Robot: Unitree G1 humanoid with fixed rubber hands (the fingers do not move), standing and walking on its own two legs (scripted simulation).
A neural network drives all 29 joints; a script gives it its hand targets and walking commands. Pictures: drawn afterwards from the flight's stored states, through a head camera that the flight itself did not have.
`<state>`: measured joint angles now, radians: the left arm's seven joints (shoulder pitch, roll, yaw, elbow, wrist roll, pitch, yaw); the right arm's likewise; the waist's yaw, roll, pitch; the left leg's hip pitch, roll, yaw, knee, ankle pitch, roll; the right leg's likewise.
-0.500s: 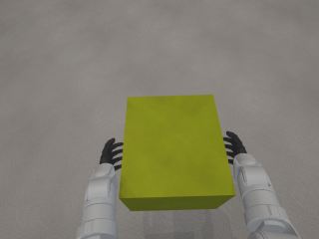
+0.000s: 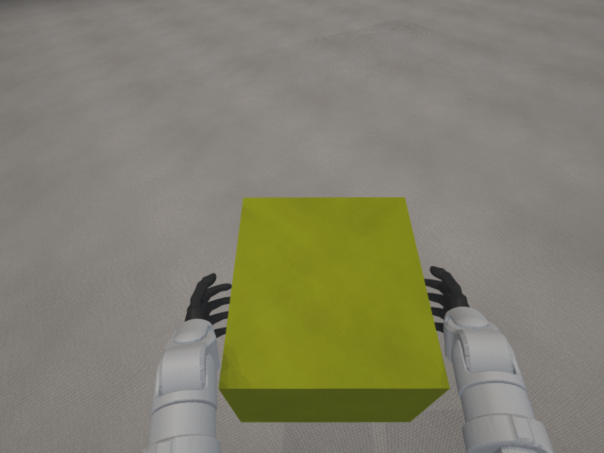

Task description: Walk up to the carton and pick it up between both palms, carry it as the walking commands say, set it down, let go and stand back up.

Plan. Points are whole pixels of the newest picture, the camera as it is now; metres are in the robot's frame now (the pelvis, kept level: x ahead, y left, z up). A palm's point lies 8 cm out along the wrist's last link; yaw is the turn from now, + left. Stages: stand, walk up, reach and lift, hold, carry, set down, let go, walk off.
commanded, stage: reach and lift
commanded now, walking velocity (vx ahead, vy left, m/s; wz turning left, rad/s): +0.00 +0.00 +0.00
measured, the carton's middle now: (324, 307) +0.36 +0.00 -0.02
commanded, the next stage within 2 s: hold in 1.12 s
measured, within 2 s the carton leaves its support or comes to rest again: neither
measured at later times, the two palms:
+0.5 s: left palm (193, 320) +0.29 +0.18 +0.06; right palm (452, 304) +0.31 -0.17 +0.06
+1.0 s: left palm (193, 322) +0.29 +0.18 +0.05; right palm (453, 320) +0.29 -0.17 +0.05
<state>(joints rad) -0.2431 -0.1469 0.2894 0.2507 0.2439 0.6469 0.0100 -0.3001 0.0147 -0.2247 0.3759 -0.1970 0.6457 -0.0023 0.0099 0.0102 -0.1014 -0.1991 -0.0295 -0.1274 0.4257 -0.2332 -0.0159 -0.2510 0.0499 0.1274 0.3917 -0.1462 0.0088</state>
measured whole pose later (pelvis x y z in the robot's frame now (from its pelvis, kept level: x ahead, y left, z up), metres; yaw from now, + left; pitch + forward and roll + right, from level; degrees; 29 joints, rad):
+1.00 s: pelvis +0.03 +0.01 +0.01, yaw +1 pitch -5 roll +0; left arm -0.13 -0.13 0.20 0.14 0.24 0.74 -0.01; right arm -0.13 0.07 -0.20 0.15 -0.23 0.76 0.00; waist -0.02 0.02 -0.07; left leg 0.01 -0.04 -0.12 0.31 -0.23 0.01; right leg -0.05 0.02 0.11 0.30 -0.17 0.02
